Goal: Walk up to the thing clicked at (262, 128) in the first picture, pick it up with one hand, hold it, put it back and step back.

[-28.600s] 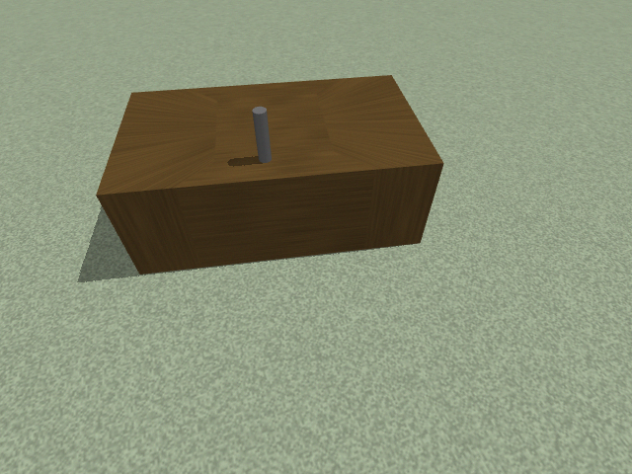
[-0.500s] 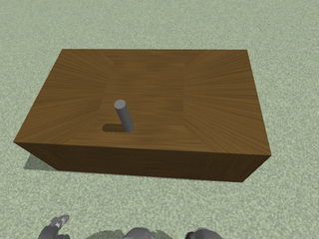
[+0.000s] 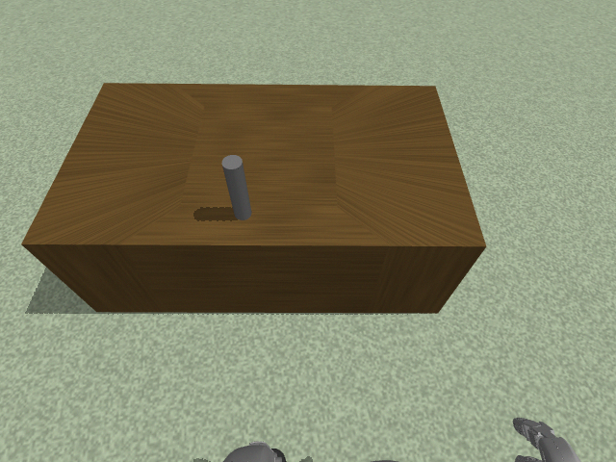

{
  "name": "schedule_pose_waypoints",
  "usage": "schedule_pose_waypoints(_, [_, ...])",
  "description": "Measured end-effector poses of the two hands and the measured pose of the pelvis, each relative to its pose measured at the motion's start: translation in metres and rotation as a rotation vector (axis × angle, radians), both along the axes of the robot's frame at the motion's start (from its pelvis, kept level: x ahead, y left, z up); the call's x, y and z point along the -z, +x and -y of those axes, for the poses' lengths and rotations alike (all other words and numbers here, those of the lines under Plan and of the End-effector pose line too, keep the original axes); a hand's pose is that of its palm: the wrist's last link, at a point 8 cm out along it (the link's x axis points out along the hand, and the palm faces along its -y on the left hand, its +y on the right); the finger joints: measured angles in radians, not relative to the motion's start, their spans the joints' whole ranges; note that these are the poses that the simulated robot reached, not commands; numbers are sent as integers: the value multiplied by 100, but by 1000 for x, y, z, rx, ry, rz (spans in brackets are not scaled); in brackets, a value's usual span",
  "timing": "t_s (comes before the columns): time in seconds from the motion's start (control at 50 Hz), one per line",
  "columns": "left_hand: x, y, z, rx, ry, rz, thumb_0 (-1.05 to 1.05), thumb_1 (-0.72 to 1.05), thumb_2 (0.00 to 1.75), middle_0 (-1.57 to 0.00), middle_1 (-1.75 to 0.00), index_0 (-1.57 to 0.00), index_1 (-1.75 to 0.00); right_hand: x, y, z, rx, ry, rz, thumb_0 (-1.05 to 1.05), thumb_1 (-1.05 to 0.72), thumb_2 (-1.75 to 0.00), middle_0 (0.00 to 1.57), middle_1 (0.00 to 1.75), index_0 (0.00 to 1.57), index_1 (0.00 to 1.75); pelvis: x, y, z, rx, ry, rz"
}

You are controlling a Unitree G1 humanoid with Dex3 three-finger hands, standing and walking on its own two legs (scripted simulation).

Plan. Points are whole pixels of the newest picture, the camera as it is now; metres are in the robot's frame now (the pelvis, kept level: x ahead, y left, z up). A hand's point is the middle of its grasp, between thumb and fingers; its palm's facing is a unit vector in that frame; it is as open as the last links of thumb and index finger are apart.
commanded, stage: step back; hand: left
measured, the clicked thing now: (238, 189) +0.72 +0.21 -0.25
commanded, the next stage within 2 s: none
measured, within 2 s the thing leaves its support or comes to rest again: neither
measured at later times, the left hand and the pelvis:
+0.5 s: hand out of the picture -0.01 +0.28 -0.14, palm faces +0.02 -0.91 -0.42, open 7.3 cm; pelvis -0.16 +0.01 -0.01, yaw +2 degrees
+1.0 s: hand out of the picture -0.22 +0.28 -0.14, palm faces +0.00 -0.89 -0.45, open 7.3 cm; pelvis -0.31 +0.00 +0.00, yaw +1 degrees
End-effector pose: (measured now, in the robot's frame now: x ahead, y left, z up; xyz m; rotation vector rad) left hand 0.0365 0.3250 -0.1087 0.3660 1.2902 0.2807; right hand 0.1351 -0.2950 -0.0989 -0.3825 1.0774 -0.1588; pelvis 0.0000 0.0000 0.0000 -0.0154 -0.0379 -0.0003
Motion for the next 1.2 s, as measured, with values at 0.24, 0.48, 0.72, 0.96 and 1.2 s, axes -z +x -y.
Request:
schedule_pose_waypoints(0.24, [-22, -56, 28, 57, 26, 45, 1, 90, 90, -21, -30, -21, -30, 20, -111, 29, 111, 42, -71, 0, -90, -90, 21, 29, 20, 30, -3, -71, 14, 31, 45, -4])
schedule_pose_waypoints(0.48, [-6, -55, 1, 89, 8, 240, 0, 91, 90, -20, -30, -21, -30, 15, -211, 16, 67, -47, -166, 0, -90, -90, 21, 29, 20, 30, 10, -151, -7, -33, 37, 11])
schedule_pose_waypoints(0.72, [0, -156, 15, 108, -19, 124, 1, 91, 90, -20, -30, -21, -30, 3, -250, 18, 52, -31, -30, 0, -90, -90, 21, 30, 20, 30, 4, -225, 2, 38, 5, -13])
schedule_pose_waypoints(0.96, [-16, -261, 15, 72, 30, 99, 1, 90, 90, -21, -30, -21, -30, 15, -333, 21, 63, -2, -72, 0, -90, -90, 21, 29, 20, 30, 0, -301, 5, 6, 32, -6])
schedule_pose_waypoints(1.2, [0, -329, -9, 19, -22, 114, 1, 91, 90, -20, -30, -21, -30, 4, -420, -5, 38, -19, -114, 0, -90, -90, 21, 30, 20, 30, -1, -363, -10, -23, 24, 17])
